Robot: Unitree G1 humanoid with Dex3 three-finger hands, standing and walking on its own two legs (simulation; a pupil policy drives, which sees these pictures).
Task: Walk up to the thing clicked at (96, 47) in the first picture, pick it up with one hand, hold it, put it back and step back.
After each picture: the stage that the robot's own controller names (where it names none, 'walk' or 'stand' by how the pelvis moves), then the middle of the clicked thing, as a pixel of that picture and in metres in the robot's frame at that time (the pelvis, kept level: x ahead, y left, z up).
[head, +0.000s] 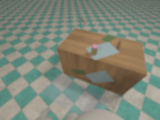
stand; (94, 50) +0.75 -0.02 -0.11
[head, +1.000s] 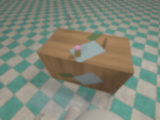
walk; (77, 51) +0.64 +0.18 -0.08
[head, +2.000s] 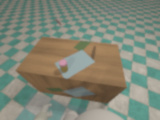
stand; (63, 66) +0.46 +0.26 -0.10
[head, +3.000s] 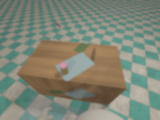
stand; (64, 68) +0.45 +0.25 -0.11
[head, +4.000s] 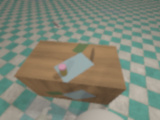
stand; (63, 70) +0.43 +0.25 -0.11
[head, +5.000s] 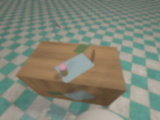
stand; (63, 70) +0.43 +0.25 -0.11
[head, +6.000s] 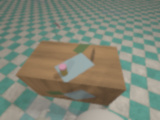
stand; (63, 70) +0.44 +0.26 -0.11
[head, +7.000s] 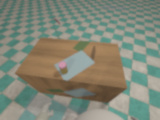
rise first; (63, 68) +0.44 +0.25 -0.11
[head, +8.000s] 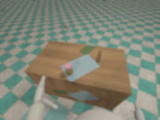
rise first; (69, 69) +0.45 +0.23 -0.11
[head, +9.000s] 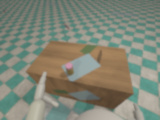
go down; (69, 69) +0.45 +0.23 -0.11
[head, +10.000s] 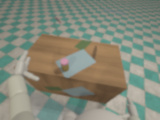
go down; (65, 65) +0.47 +0.22 -0.09
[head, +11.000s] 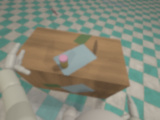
go down; (63, 61) +0.46 +0.21 -0.06
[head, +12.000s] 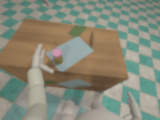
close in; (58, 57) +0.46 +0.22 -0.03
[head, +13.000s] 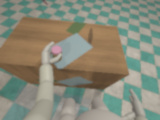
close; (57, 54) +0.48 +0.22 -0.01
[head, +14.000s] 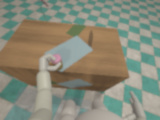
lift; (57, 62) +0.41 +0.22 -0.02
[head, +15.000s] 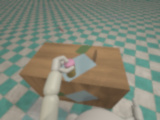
lift; (70, 68) +0.34 +0.15 +0.09
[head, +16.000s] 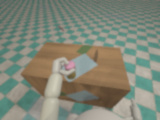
hold; (70, 70) +0.33 +0.15 +0.08
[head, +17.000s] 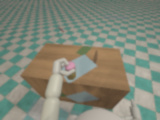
hold; (70, 71) +0.33 +0.15 +0.07
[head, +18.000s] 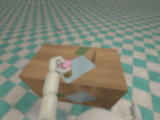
crouch; (66, 69) +0.35 +0.17 +0.08
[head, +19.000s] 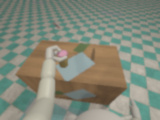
lower; (63, 59) +0.42 +0.20 +0.08
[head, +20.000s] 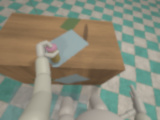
lower; (53, 53) +0.47 +0.21 +0.00
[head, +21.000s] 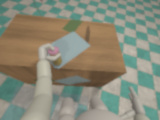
lower; (55, 56) +0.45 +0.21 -0.01
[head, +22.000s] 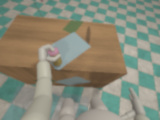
lower; (55, 57) +0.45 +0.21 -0.01
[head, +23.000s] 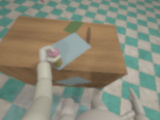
lower; (55, 57) +0.44 +0.21 -0.01
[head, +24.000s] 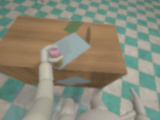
open; (56, 58) +0.44 +0.20 -0.01
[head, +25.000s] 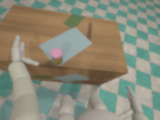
rise; (57, 57) +0.43 +0.19 -0.01
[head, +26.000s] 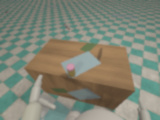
sink last; (71, 70) +0.42 +0.20 -0.06
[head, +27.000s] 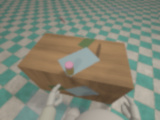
stand; (69, 68) +0.41 +0.19 -0.05
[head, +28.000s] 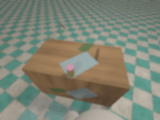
stand; (70, 71) +0.43 +0.19 -0.09
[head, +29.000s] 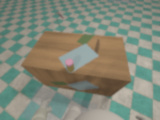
walk; (70, 65) +0.44 +0.19 -0.10
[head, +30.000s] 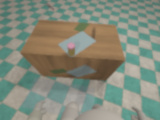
walk; (71, 49) +0.58 +0.20 -0.09
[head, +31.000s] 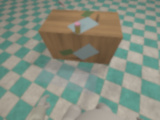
walk; (77, 28) +0.91 +0.20 -0.08
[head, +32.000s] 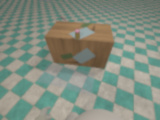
stand; (77, 34) +1.05 +0.23 -0.10
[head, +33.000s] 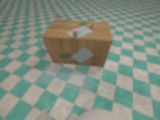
stand; (75, 33) +1.04 +0.25 -0.11
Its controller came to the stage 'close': yes
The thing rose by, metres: 0.19
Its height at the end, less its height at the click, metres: +0.00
